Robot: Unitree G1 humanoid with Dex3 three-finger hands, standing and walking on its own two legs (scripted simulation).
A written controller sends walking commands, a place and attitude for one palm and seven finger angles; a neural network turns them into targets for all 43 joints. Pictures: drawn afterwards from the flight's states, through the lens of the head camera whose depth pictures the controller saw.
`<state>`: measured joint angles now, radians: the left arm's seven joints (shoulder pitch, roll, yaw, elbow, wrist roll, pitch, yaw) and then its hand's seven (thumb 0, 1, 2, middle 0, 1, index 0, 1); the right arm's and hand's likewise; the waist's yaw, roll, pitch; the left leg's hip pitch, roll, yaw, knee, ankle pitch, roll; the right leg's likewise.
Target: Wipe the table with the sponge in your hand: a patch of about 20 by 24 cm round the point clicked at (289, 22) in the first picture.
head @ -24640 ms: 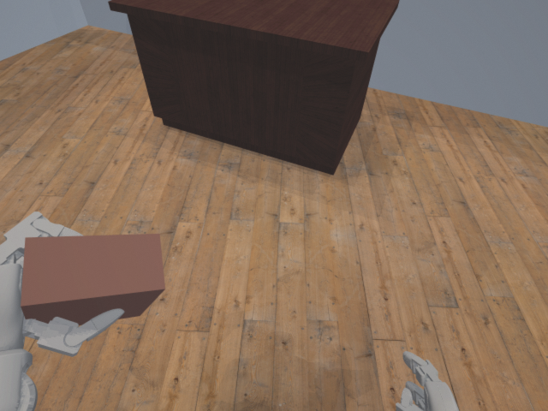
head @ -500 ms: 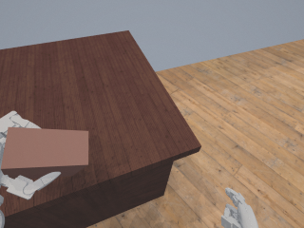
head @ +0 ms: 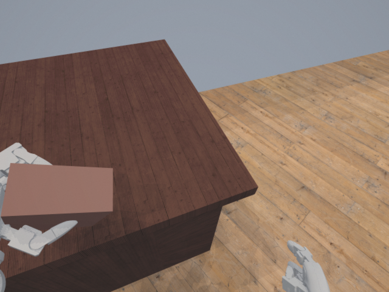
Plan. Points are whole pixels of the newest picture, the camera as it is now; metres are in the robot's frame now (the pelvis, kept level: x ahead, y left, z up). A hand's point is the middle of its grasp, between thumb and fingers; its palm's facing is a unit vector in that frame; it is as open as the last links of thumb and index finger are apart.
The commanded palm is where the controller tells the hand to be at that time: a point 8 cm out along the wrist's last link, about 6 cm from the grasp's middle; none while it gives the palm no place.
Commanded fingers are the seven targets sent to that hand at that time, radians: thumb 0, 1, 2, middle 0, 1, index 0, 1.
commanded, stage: shuffle to correct the standing spot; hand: left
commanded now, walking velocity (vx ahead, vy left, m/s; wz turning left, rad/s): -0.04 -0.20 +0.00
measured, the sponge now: (74, 200) +0.23 +0.20 +0.14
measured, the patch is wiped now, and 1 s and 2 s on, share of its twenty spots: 0.00 0.00 0.00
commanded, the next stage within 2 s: come to a stop and stand still in 1.28 s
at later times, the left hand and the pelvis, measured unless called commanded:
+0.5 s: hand (43, 197) +0.22 +0.23 +0.16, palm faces +0.30 -0.86 -0.42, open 10.1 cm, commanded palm +0.16 +0.28 +0.18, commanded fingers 0.00 0.10 1.30 -1.20 -1.60 -1.20 -1.60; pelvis +0.00 +0.00 +0.00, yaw +0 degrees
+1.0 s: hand (45, 199) +0.22 +0.23 +0.16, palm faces +0.32 -0.86 -0.41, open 10.1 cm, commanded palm +0.16 +0.27 +0.18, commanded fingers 0.00 0.10 1.30 -1.20 -1.60 -1.20 -1.60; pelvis +0.00 -0.01 +0.00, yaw +1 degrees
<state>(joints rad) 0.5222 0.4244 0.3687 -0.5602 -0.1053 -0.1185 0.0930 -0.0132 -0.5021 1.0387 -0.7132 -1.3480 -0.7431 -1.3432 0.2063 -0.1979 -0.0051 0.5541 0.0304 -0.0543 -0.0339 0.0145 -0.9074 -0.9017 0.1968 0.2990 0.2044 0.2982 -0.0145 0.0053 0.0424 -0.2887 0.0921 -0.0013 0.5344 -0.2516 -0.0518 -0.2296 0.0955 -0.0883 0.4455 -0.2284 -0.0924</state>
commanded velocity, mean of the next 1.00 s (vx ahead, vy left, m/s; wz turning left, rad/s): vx -0.04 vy -0.19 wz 0.00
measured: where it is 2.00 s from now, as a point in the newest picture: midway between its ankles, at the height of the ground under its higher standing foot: outside the picture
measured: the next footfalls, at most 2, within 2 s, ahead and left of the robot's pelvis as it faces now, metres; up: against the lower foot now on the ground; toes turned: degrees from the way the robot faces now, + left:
none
